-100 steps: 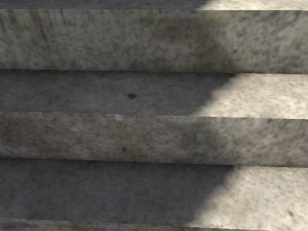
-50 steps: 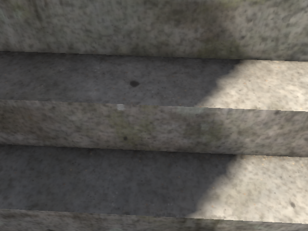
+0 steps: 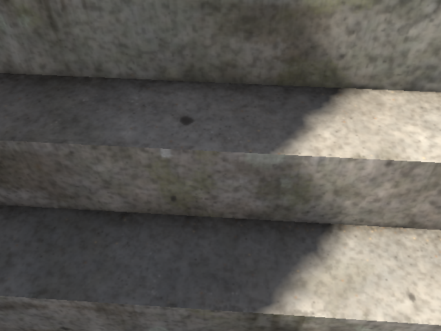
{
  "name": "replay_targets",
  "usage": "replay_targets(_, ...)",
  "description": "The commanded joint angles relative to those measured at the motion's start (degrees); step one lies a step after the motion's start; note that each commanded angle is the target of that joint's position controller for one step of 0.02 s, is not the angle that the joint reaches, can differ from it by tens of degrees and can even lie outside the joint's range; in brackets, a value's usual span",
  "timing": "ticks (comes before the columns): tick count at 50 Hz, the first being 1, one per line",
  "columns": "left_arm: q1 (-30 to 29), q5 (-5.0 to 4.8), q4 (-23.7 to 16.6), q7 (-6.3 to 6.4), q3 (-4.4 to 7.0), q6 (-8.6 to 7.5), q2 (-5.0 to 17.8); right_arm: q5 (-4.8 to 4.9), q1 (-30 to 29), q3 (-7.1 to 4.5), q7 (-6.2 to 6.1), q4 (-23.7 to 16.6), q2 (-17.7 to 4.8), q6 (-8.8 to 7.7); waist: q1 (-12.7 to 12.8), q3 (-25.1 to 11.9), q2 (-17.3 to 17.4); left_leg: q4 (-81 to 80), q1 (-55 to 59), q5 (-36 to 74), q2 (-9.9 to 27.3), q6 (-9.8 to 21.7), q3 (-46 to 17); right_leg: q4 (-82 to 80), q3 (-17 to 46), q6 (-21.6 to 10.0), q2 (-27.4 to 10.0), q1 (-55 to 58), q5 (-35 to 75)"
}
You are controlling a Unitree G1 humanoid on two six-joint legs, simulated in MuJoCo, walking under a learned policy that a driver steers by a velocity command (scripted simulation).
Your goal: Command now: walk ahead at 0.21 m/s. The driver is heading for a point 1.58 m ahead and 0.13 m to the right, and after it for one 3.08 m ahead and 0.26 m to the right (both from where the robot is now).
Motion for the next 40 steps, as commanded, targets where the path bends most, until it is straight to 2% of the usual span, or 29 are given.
replay_targets(1,4.7,0.29,-2.0,0.71,2.14,-0.02,9.5,0.00,-1.1,-0.03,0.45,-3.3,-2.0,-1.79,1.4,3.5,-7.2,7.5,-14.8,-3.6,-1.0,2.8,3.0,-14.0,20.4,-11.4,-13.7,6.0,-19.8)
replay_targets(5,1.1,0.62,-5.1,3.09,2.85,-0.20,11.6,0.29,0.6,1.09,0.87,-5.0,-0.2,-3.09,-1.1,2.2,-9.8,28.6,-14.7,-1.0,2.9,-0.4,0.9,-16.8,25.7,-13.8,-20.3,-0.1,-16.9)
replay_targets(7,-6.6,-1.42,-8.5,3.73,2.40,0.68,12.0,0.29,4.4,1.70,0.16,-5.7,-0.4,-3.51,-5.5,2.9,-5.8,8.9,-3.0,-5.1,2.1,0.7,3.5,-15.0,14.3,-9.7,-14.3,-6.2,-9.1)
replay_targets(9,-5.1,-0.63,-8.5,2.62,1.96,0.28,9.5,0.27,11.4,-0.39,-0.61,-1.4,-3.9,-2.93,-6.0,6.1,0.8,-5.8,12.8,0.7,-2.1,1.6,5.8,0.7,6.0,-8.2,-7.9,-16.4,-4.4)
replay_targets(10,-7.7,-0.81,-10.4,1.97,0.31,-0.94,5.5,1.12,21.2,-2.56,-0.64,0.6,-8.8,-3.40,-9.7,4.2,12.5,-14.0,25.0,-1.7,6.8,3.7,-10.9,23.1,1.6,-6.1,-3.4,-28.8,1.0)
replay_targets(11,-4.8,-0.72,-9.5,0.88,-0.78,-3.46,1.8,0.80,28.3,-3.65,-0.50,1.7,-13.7,-2.75,-8.9,-3.5,22.6,-19.1,34.9,6.6,16.2,7.8,-30.8,46.9,0.9,-1.8,4.3,-38.7,-4.9)
replay_targets(12,-0.3,-2.45,-7.4,0.19,-0.90,-5.00,0.1,-1.77,26.9,-3.39,-0.53,0.8,-12.8,-3.60,-7.1,-7.3,14.8,-23.7,33.8,-12.5,19.9,12.5,-44.2,67.2,12.9,-0.5,5.8,-42.5,-4.1)
replay_targets(13,-5.4,-3.26,-10.7,-0.35,-1.52,-5.84,-0.2,-1.82,20.1,-2.64,-0.60,-0.1,-10.0,-4.28,-4.2,0.2,8.9,-23.2,28.4,-17.3,20.4,12.2,-41.0,87.9,15.5,-0.7,4.9,-53.0,-1.2)
replay_targets(14,-12.5,-2.46,-16.0,-0.50,-3.02,-6.79,-2.4,-0.79,16.1,-2.40,-0.76,-0.8,-8.8,-5.05,-2.4,6.6,3.2,-21.2,23.6,-15.0,19.2,9.2,-30.8,94.7,14.7,-1.0,2.4,-61.3,1.9)
replay_targets(15,-19.1,-1.53,-20.7,-0.29,-4.89,-7.14,-5.5,-1.12,15.0,-1.13,0.14,-0.2,-4.7,-5.47,-1.9,9.4,0.2,-19.9,21.7,-5.9,17.5,7.5,-25.0,105.5,14.3,-1.4,2.5,-67.2,0.5)
replay_targets(17,-17.7,-2.16,-25.1,-0.96,-6.20,-7.42,-6.1,-3.36,16.0,1.17,2.07,1.8,2.3,-5.57,0.1,8.9,-1.8,-18.0,20.8,8.0,15.6,3.9,-16.4,117.9,15.3,-3.8,2.6,-73.0,2.2)
replay_targets(19,-16.7,-2.87,-29.6,-1.93,-8.09,-7.76,-7.7,-3.05,13.1,1.96,2.61,1.5,1.4,-5.68,2.8,7.9,0.6,-20.0,16.6,14.2,15.0,1.4,-9.0,120.9,15.3,-6.5,2.4,-75.4,2.3)
replay_targets(21,-21.7,-3.06,-34.8,-2.10,-9.21,-6.84,-3.8,-1.14,3.5,3.30,2.85,0.0,1.4,-6.66,7.5,8.8,0.8,-27.8,-9.0,20.5,6.9,-2.5,5.3,89.2,8.4,-6.8,-0.1,-52.4,10.9)
replay_targets(22,-26.1,-3.27,-36.5,-2.01,-10.05,-5.62,-3.3,1.04,5.7,3.75,1.68,0.3,0.8,-7.06,5.4,7.5,2.8,-34.6,-17.7,25.8,5.3,-0.6,7.8,77.7,-1.0,-5.5,1.3,-40.1,13.0)
replay_targets(23,-27.1,-1.90,-36.8,-2.08,-10.05,-5.03,-2.3,2.33,8.7,3.46,0.33,0.9,-2.1,-6.99,5.2,2.6,3.8,-36.8,-14.7,41.8,5.2,0.5,8.2,70.7,-7.1,-5.2,-0.2,-29.7,12.5)
replay_targets(25,-25.4,-1.47,-36.2,-0.79,-9.26,-3.90,0.2,3.77,20.2,0.33,-1.44,3.3,-13.1,-5.44,6.4,-10.5,7.0,-28.1,5.0,107.1,7.5,2.8,7.1,52.8,-12.5,-5.6,5.2,-11.5,-15.8)
replay_targets(26,-14.8,0.16,-30.8,-1.40,-7.10,-3.18,1.2,1.13,21.3,-0.88,-1.90,4.6,-16.0,-5.49,9.1,-17.8,14.0,-17.1,19.1,145.8,13.1,6.1,5.9,54.9,-10.9,-5.7,8.1,-11.6,-20.1)
replay_targets(27,-6.6,1.12,-28.3,-2.75,-5.66,-3.93,4.1,0.73,19.1,-2.16,-2.09,2.0,-17.2,-5.43,10.3,-20.6,14.4,-4.3,27.3,150.2,14.4,5.6,3.3,43.1,-2.5,-8.3,5.2,-10.0,-22.1)
replay_targets(28,1.3,1.94,-24.1,-3.11,-3.45,-3.34,7.9,1.48,19.4,-2.55,-1.60,0.4,-15.5,-6.05,10.2,-27.2,6.6,6.2,21.7,140.2,12.7,5.2,3.2,35.5,11.6,-11.3,1.0,0.9,-24.9)
replay_targets(29,12.7,2.68,-18.1,-2.30,-1.43,-1.64,12.4,0.78,10.5,-2.52,0.41,-2.3,-14.8,-7.14,14.8,-25.6,-7.4,18.1,14.1,103.3,9.4,7.3,2.3,16.0,26.5,-13.1,-5.0,8.4,-19.1)
replay_targets(30,12.4,4.76,-13.9,0.11,-0.20,1.17,13.1,0.23,3.3,-1.37,3.14,-4.0,-5.4,-7.44,11.9,-21.1,-23.8,51.6,-8.9,30.7,-6.5,3.3,-2.0,-2.8,53.8,-21.7,-14.8,9.1,-19.6)
replay_targets(31,9.5,4.87,-13.1,1.01,-1.24,1.52,8.3,1.16,-5.8,-0.95,4.96,-9.4,-2.0,-8.30,11.0,-13.2,-16.6,81.8,-21.5,15.5,-8.8,3.3,-13.6,-5.6,56.9,-17.8,-16.2,-0.6,-27.5)
replay_targets(32,-0.9,3.99,-12.6,0.92,-2.63,1.24,1.9,2.66,-13.0,0.71,5.31,-16.4,4.8,-7.79,5.5,0.8,-11.6,93.8,-35.1,7.9,-9.2,3.6,-15.5,-0.2,44.9,-13.5,-15.8,-12.0,-30.2)
replay_targets(33,-3.6,1.83,-11.0,0.06,-3.44,0.26,-2.2,1.92,-13.0,2.03,5.34,-18.4,7.0,-7.31,1.5,7.6,-3.8,94.7,-38.2,6.5,-8.6,4.1,-14.6,2.4,34.8,-9.5,-13.8,-17.5,-23.4)
replay_targets(34,-4.7,1.39,-8.9,-0.46,-3.53,-0.60,-4.5,1.68,-8.4,2.88,4.83,-18.4,8.0,-6.88,-2.3,10.5,1.3,91.9,-40.6,8.1,-7.9,3.6,-14.8,3.2,26.3,-5.8,-11.4,-18.5,-17.7)
replay_targets(35,-6.2,2.03,-8.3,-0.71,-3.89,-1.08,-6.9,2.11,-3.3,3.28,4.82,-17.5,7.1,-6.95,-5.4,10.9,1.8,88.4,-39.8,9.6,-6.8,3.0,-14.2,1.7,19.9,-4.1,-10.2,-19.5,-12.5)
replay_targets(36,-6.5,2.19,-8.2,-1.16,-3.60,-1.11,-5.7,1.27,-0.9,3.83,4.59,-17.1,6.4,-7.17,-6.9,9.5,2.0,83.7,-39.7,12.7,-6.2,2.2,-11.8,-0.2,14.3,-3.5,-9.1,-18.9,-6.2)
replay_targets(38,-7.1,2.80,-9.2,-1.67,-2.58,-1.09,-2.0,0.60,-0.5,3.74,2.68,-16.0,3.6,-5.70,-6.9,8.0,0.1,79.5,-34.3,19.2,-6.2,-1.5,-8.2,-4.8,7.8,-6.5,-9.6,-23.5,-0.5)
replay_targets(40,-5.9,4.08,-8.9,-2.15,-3.15,-1.13,-2.5,1.49,0.2,3.24,0.87,-13.9,2.1,-3.24,-5.8,5.2,-1.9,86.9,-32.9,21.3,-6.2,-4.0,-5.8,-6.1,6.2,-8.6,-10.0,-22.5,4.7)
Keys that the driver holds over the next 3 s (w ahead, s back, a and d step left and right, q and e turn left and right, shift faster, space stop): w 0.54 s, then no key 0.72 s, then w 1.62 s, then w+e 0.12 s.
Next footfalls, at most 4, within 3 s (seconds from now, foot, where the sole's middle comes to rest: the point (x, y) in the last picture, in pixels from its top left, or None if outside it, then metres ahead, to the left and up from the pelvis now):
0.52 right None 0.25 -0.07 -0.55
1.14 left None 0.32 0.32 -0.55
1.58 right None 0.26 0.04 -0.52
1.84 left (130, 249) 0.55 0.22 -0.33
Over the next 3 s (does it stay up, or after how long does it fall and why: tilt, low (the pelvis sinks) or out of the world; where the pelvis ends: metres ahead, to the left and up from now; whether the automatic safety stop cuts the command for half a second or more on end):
stays up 0.41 0.35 0.41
